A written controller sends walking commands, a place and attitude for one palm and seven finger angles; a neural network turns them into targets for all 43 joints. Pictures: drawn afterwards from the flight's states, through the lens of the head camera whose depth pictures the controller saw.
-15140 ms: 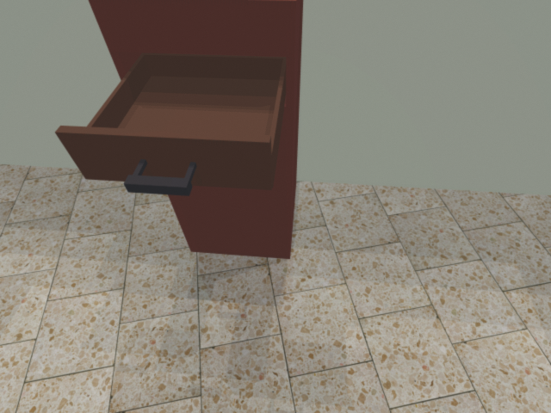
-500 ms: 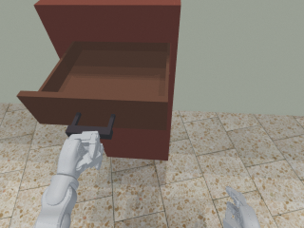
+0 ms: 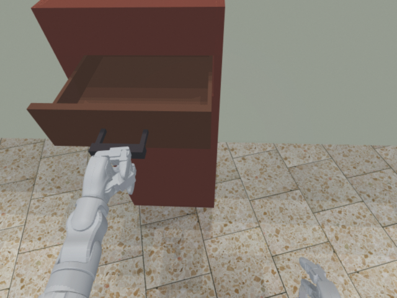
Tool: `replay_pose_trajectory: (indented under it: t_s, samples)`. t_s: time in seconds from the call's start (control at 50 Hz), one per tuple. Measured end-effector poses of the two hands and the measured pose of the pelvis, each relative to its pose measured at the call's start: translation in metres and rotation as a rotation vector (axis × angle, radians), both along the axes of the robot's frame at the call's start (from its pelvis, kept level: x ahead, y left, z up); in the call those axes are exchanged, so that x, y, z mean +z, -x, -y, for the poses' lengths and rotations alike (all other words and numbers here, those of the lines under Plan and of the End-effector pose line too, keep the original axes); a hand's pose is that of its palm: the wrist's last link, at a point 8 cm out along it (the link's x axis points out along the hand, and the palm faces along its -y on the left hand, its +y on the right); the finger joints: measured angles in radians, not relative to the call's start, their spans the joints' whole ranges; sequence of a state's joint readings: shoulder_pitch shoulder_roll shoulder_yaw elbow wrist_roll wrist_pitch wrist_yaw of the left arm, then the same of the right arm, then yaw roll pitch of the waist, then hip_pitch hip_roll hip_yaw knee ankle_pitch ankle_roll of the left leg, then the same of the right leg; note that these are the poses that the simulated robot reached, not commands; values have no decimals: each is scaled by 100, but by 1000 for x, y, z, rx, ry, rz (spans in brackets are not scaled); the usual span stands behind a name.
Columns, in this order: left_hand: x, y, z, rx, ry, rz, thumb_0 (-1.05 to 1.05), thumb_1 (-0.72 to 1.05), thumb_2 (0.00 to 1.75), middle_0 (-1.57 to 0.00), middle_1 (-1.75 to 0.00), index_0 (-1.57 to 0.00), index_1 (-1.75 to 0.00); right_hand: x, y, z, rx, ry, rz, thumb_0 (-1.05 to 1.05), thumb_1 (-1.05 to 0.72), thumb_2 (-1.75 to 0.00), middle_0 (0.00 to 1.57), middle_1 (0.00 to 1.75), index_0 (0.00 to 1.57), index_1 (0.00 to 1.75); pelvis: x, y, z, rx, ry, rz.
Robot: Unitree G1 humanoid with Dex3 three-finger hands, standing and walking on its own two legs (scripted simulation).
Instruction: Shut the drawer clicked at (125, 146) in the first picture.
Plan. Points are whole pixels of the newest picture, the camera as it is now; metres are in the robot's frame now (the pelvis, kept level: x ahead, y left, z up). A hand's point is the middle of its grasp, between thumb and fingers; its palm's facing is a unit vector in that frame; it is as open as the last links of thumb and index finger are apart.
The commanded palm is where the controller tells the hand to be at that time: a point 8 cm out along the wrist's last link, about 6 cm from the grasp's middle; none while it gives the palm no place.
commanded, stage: push the drawer shut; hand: left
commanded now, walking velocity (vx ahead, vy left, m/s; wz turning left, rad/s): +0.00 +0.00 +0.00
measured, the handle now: (120, 142) +0.41 +0.19 +0.08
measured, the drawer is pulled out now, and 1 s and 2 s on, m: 0.21 0.08 0.00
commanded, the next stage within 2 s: pull the fist back off the drawer in 2.00 s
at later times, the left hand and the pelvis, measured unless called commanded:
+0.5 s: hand (138, 154) +0.38 +0.14 +0.08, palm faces -0.01 -1.00 -0.06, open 3.3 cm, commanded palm +0.38 +0.20 +0.08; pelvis -0.01 +0.00 +0.00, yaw +0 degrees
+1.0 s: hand (146, 127) +0.46 +0.14 +0.08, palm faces -0.01 -1.00 -0.05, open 3.3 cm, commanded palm +0.45 +0.19 +0.08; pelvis -0.01 +0.00 -0.01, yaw -1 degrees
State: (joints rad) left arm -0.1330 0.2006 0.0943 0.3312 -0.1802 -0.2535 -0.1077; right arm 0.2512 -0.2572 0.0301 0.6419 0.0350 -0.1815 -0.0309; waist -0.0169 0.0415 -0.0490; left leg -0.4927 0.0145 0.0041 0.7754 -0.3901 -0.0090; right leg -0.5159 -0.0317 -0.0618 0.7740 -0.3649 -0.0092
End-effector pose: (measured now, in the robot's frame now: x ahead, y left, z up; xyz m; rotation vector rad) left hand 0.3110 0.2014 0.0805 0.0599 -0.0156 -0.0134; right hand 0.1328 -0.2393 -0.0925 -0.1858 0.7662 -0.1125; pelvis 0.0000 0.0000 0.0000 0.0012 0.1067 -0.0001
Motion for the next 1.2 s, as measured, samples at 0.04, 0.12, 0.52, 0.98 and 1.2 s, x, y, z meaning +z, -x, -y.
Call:
replay_pose_trajectory:
  t_s: [0.04, 0.12, 0.52, 0.98, 1.2]
  samples:
    - [0, -3, 0, -1, 0, 2, 2, 87, 96, -140, -160, -140, -160, -1, 3, 1, -5, 1, -12, 1, -90, -90, 20, 30, 20, 30, 0, 0, 1, -1, -1, -1]
    - [1, -9, 0, 2, -1, 2, 3, 86, 96, -140, -160, -140, -160, -3, 7, 4, -15, 0, -31, 1, -90, -90, 20, 30, 20, 30, 1, 0, 1, -3, 0, -1]
    - [1, -56, 3, -2, 0, -7, 3, 88, 98, -140, -160, -140, -160, -15, 37, 9, -47, 8, -148, 1, -90, -90, 20, 30, 20, 30, -2, 8, 3, -1, 0, -27]
    - [1, -128, 7, 0, 14, -21, 2, 91, 99, -140, -160, -140, -160, -32, 112, 14, -142, 19, -381, 1, -90, -90, 20, 30, 20, 30, -11, 8, -3, -21, 5, -119]
    - [1, -151, 7, 4, 15, -27, 2, 90, 98, -140, -160, -140, -160, -33, 131, 13, -168, 24, -450, 1, -90, -90, 20, 30, 20, 30, -14, 5, -4, -25, 10, -152]
